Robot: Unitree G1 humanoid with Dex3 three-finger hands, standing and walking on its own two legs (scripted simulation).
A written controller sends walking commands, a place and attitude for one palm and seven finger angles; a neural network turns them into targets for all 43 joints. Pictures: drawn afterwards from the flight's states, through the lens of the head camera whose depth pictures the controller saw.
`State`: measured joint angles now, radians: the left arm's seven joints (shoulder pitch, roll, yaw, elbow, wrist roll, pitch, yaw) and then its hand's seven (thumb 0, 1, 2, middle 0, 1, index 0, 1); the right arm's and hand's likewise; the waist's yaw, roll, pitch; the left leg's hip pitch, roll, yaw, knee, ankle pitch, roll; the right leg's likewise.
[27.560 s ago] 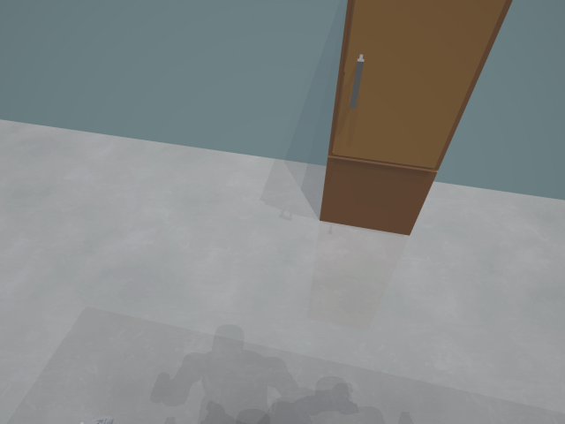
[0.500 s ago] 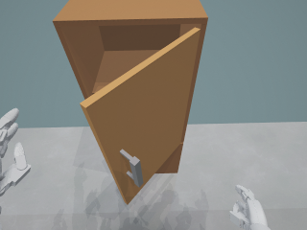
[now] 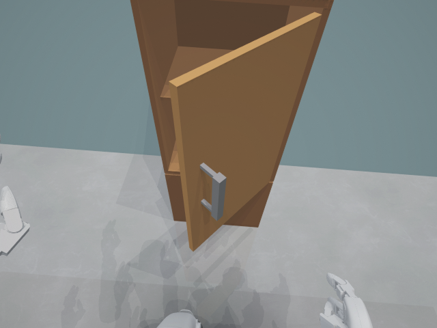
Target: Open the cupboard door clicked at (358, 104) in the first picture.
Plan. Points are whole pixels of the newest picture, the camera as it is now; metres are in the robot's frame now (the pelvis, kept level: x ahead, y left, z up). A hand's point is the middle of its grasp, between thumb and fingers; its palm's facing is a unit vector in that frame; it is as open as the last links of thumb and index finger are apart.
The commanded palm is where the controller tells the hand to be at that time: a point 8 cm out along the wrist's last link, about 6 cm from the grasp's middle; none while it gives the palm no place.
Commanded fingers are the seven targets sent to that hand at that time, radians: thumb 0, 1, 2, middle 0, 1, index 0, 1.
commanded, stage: step back with the hand held close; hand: left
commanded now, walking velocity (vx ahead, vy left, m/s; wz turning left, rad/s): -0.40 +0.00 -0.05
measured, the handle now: (211, 192) +0.39 +0.05 -0.02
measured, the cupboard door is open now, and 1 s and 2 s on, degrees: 49 49 49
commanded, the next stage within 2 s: stop stepping back and stand still in 0.32 s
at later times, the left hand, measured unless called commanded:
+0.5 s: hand (10, 294) +0.12 +0.23 +0.19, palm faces +0.28 -0.85 -0.45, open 7.4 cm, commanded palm +0.07 +0.28 +0.19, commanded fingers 0.00 0.90 0.90 -0.20 -0.30 -0.20 -0.30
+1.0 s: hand out of the picture +0.07 +0.25 +0.18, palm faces +0.41 -0.82 -0.40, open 7.4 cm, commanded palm +0.00 +0.29 +0.19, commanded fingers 0.00 0.90 0.90 -0.20 -0.30 -0.20 -0.30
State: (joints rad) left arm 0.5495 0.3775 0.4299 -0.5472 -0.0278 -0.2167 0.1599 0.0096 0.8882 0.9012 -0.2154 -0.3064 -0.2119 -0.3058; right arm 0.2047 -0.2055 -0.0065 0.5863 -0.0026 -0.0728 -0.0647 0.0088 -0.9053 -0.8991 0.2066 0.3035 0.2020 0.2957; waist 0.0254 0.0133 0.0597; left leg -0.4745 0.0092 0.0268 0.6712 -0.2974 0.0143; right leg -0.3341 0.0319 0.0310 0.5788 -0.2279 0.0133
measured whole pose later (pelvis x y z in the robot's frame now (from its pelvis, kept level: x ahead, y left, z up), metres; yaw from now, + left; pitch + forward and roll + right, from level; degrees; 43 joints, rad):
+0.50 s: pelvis -0.11 +0.00 +0.00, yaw -8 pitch +1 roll -2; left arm 0.53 0.46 0.41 -0.57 -0.06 -0.23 0.14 0.01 0.89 0.90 -0.22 -0.31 -0.21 -0.31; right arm 0.14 -0.17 0.02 0.66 -0.02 -0.08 -0.05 0.01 -0.90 -0.90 0.21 0.30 0.20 0.30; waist 0.03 -0.01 0.01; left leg -0.55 0.04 0.04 0.60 -0.17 -0.01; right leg -0.08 0.04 0.02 0.47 -0.40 -0.01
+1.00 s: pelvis -0.17 +0.00 +0.00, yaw -7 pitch -1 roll +0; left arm 0.46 0.39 0.44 -0.41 -0.03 -0.19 0.18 0.01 0.89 0.90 -0.21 -0.31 -0.21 -0.31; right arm 0.25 -0.18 0.00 0.68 -0.02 -0.14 -0.09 0.01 -0.91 -0.90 0.20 0.30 0.20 0.30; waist -0.01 -0.03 -0.01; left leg -0.34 -0.01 0.02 0.56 -0.20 0.03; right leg -0.25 0.02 0.00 0.73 -0.46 0.00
